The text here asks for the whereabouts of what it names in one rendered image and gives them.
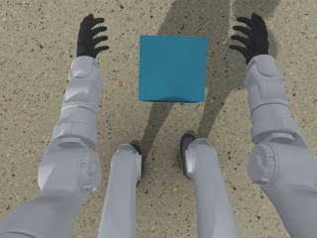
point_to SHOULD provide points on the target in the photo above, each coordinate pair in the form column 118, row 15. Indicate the carton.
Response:
column 172, row 69

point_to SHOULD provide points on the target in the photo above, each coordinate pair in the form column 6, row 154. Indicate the robot left upper arm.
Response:
column 66, row 177

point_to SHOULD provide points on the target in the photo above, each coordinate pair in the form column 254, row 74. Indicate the left robot forearm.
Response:
column 76, row 127

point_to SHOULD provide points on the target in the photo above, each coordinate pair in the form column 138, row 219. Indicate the robot left hand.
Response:
column 85, row 43

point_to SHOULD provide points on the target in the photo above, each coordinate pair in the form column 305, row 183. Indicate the robot foot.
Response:
column 137, row 148
column 185, row 141

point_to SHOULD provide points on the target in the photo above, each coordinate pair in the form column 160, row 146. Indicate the robot right hand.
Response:
column 257, row 42

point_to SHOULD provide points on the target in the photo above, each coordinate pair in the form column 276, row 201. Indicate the right robot foot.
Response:
column 185, row 141

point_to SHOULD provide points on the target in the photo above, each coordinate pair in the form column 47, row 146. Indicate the robot right upper arm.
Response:
column 287, row 174

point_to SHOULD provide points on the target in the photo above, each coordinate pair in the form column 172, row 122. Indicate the right robot forearm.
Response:
column 269, row 107

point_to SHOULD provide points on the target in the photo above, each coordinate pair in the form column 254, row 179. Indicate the left robot foot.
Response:
column 137, row 148

